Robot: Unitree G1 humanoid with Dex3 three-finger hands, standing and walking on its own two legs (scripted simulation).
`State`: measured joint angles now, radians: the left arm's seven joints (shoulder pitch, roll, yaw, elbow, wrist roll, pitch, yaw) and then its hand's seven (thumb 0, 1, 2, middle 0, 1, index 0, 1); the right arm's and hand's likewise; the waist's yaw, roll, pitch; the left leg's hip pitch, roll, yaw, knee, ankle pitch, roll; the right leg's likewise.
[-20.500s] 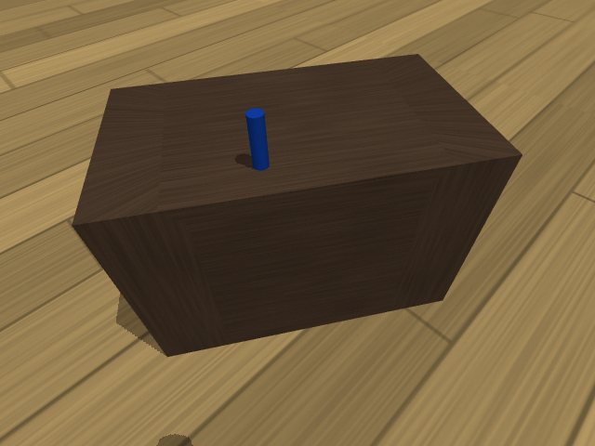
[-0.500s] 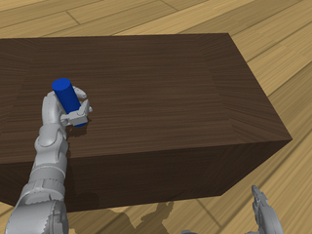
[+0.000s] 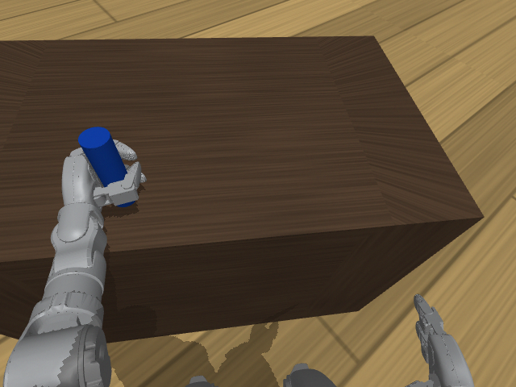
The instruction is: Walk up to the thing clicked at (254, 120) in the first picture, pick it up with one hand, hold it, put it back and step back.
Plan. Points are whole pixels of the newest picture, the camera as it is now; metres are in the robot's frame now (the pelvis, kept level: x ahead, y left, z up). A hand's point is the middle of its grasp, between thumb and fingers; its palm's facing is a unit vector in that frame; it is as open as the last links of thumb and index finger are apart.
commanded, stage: lower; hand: left
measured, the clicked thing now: (111, 171) +0.46 +0.20 +0.07
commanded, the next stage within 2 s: loosen in 0.26 s
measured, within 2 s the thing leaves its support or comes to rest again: rests again in 0.06 s
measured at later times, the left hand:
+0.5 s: hand (126, 180) +0.45 +0.18 +0.04, palm faces +0.10 -1.00 +0.01, open 5.0 cm
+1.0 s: hand (128, 181) +0.46 +0.18 +0.04, palm faces +0.09 -1.00 +0.02, open 12.7 cm
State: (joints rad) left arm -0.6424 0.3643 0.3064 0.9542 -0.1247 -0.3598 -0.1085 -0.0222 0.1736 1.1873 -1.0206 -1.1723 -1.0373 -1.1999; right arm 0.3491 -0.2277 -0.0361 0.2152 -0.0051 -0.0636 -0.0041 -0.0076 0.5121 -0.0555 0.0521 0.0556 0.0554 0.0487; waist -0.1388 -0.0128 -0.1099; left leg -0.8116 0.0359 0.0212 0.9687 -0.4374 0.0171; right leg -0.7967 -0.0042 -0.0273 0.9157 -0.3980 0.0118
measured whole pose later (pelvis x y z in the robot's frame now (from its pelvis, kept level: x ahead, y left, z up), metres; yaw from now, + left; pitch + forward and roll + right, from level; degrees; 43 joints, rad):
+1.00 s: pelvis +0.00 +0.00 -0.01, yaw +0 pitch +18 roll -2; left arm -0.65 0.37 0.33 0.98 -0.12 -0.41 -0.11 0.00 -0.23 0.33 -0.56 -0.44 -0.56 -0.43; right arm 0.40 -0.24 -0.04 0.07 -0.01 -0.01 0.02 -0.01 0.51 -0.05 0.06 0.06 0.06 0.05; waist -0.15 -0.01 -0.13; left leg -0.90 0.04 0.02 1.06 -0.47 0.02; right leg -0.88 -0.01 -0.03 1.00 -0.43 0.01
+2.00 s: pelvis +0.03 +0.01 +0.04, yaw +1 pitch +9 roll -2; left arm -0.33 0.54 0.37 0.59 -0.04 -0.01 -0.04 -0.01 -0.59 0.03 -0.08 -0.05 -0.07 -0.05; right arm 0.36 -0.24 -0.04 0.39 0.07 -0.04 -0.02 -0.01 0.51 -0.06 0.05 0.06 0.06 0.05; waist -0.01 0.03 -0.11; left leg -0.48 0.02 0.03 0.70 -0.37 0.02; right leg -0.46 -0.01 -0.02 0.64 -0.33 0.02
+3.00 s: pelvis +0.01 -0.01 +0.06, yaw +2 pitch -2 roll +0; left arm 0.47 0.30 0.26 -0.07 -0.04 -0.24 0.05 -0.01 -0.58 0.02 -0.06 -0.05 -0.06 -0.04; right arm 0.28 -0.22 -0.09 0.57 0.03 -0.13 -0.07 -0.01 0.34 -0.20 0.09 0.12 0.09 0.11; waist 0.05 0.03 0.04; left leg -0.20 0.00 0.01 0.49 -0.25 0.00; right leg -0.21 -0.03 -0.04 0.51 -0.26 0.00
